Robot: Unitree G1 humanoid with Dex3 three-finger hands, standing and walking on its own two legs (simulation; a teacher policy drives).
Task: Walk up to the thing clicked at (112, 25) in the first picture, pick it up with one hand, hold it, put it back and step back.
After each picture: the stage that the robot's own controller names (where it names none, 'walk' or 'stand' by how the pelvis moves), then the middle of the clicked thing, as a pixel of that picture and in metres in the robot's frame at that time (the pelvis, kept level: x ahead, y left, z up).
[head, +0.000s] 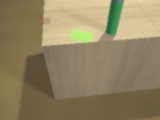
stand; (114, 14) +0.83 -0.21 +0.00
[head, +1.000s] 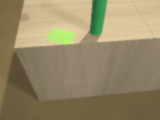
walk; (98, 12) +0.73 -0.08 +0.03
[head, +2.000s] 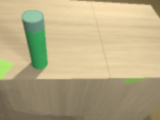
walk; (37, 43) +0.50 +0.18 +0.04
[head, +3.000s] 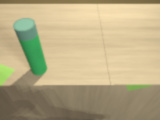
stand; (33, 50) +0.48 +0.20 +0.04
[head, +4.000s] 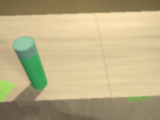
walk; (33, 66) +0.44 +0.20 +0.01
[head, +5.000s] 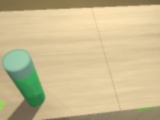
stand; (28, 82) +0.33 +0.17 +0.03
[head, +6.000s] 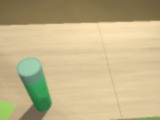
stand; (37, 88) +0.34 +0.17 +0.00
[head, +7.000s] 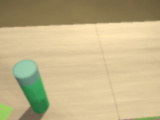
stand; (34, 90) +0.33 +0.18 +0.00
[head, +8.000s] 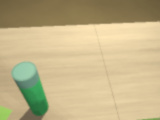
stand; (33, 92) +0.33 +0.18 +0.00
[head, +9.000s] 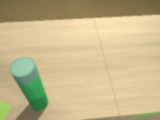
rise first; (32, 88) +0.33 +0.18 +0.01
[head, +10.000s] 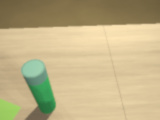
rise first; (41, 90) +0.33 +0.17 +0.01
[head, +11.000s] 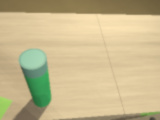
go down; (38, 82) +0.34 +0.14 +0.03
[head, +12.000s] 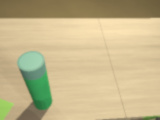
go down; (38, 85) +0.34 +0.15 +0.03
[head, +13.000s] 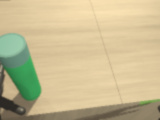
close in; (23, 73) +0.35 +0.16 +0.08
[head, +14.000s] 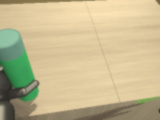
lift; (19, 70) +0.36 +0.17 +0.08
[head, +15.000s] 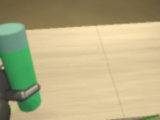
lift; (21, 72) +0.31 +0.17 +0.17
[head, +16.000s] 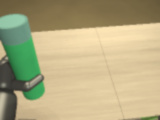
lift; (24, 63) +0.33 +0.16 +0.18
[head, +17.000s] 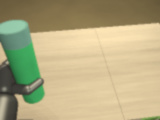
hold; (25, 67) +0.32 +0.16 +0.16
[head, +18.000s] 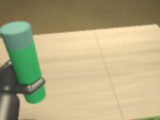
hold; (27, 67) +0.33 +0.16 +0.16
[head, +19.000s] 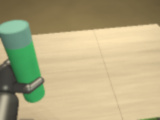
crouch; (25, 66) +0.33 +0.16 +0.16
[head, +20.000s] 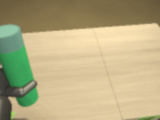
crouch; (18, 70) +0.33 +0.19 +0.15
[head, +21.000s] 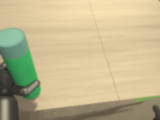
lower; (22, 69) +0.37 +0.17 +0.06
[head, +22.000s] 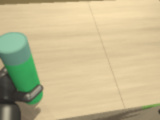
lower; (24, 74) +0.34 +0.16 +0.08
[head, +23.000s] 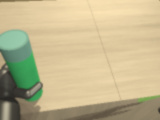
lower; (24, 71) +0.35 +0.16 +0.08
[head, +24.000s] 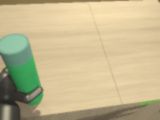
lower; (25, 75) +0.34 +0.16 +0.08
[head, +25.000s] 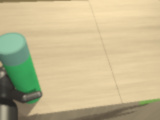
loosen; (23, 74) +0.34 +0.17 +0.08
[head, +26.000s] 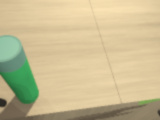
withdraw; (19, 76) +0.33 +0.17 +0.08
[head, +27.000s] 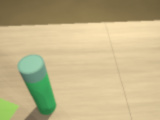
sink last; (40, 88) +0.32 +0.16 +0.05
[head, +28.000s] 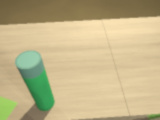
stand; (38, 84) +0.33 +0.16 +0.06
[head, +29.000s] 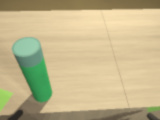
stand; (36, 74) +0.35 +0.16 +0.08
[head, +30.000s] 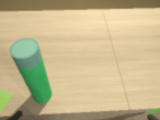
stand; (35, 76) +0.34 +0.16 +0.08
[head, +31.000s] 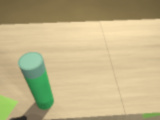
stand; (39, 84) +0.34 +0.16 +0.03
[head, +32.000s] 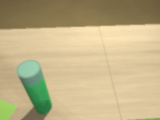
stand; (37, 90) +0.34 +0.17 +0.01
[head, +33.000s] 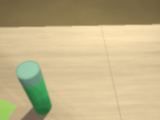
stand; (36, 91) +0.33 +0.17 +0.00
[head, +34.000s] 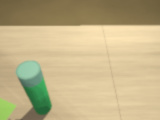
stand; (37, 91) +0.33 +0.17 +0.00
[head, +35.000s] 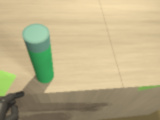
walk; (41, 58) +0.41 +0.13 +0.02
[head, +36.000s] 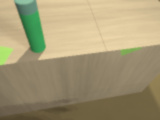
walk; (32, 26) +0.56 +0.21 +0.04
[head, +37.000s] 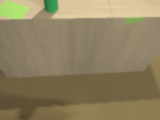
walk; out of the picture +0.77 +0.16 +0.04
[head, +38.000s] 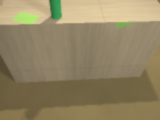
stand; out of the picture +0.92 +0.16 +0.02
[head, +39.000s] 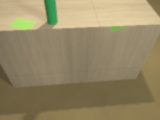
stand; (50, 4) +0.93 +0.17 +0.00
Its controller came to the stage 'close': yes
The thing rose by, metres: 0.17
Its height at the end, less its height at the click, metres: +0.00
